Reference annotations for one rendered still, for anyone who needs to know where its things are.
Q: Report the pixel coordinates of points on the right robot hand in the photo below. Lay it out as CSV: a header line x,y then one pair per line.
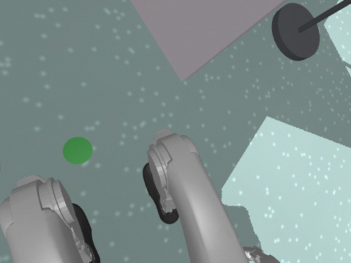
x,y
258,255

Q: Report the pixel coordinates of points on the right robot foot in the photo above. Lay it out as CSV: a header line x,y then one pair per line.
x,y
168,218

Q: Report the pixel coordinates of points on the left robot foot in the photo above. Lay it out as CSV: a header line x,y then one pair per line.
x,y
87,232

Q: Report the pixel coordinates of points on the floor lamp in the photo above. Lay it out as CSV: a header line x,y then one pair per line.
x,y
295,31

